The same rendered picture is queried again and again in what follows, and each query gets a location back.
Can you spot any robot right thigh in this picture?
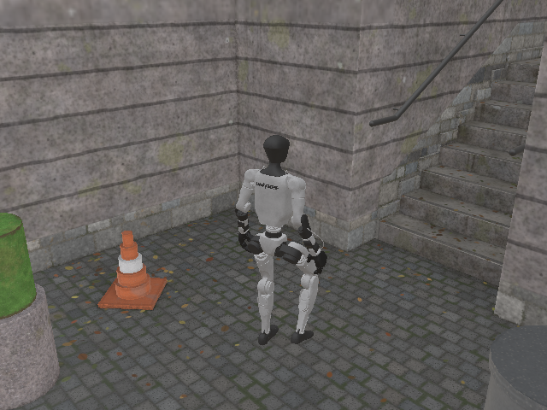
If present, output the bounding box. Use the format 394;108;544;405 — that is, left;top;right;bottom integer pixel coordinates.
279;242;318;290

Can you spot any left robot forearm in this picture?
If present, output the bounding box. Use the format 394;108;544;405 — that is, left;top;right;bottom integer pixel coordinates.
235;209;249;234

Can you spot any right robot forearm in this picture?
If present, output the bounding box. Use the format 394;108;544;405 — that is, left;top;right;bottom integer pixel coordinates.
297;214;321;256

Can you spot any right robot upper arm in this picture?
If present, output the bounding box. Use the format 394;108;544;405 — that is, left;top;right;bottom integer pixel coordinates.
287;175;306;226

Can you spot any robot thigh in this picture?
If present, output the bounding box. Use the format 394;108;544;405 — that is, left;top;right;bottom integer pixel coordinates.
248;233;274;295
279;242;318;290

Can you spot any robot right hand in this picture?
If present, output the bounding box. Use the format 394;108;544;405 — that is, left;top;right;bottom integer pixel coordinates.
307;251;327;274

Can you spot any left robot upper arm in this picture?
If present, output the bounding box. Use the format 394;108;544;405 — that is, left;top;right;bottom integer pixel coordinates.
236;169;261;213

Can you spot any robot left thigh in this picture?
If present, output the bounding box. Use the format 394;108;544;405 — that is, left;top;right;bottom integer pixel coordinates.
248;233;274;295

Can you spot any robot left hand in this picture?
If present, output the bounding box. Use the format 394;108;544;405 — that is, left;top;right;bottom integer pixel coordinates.
238;231;254;253

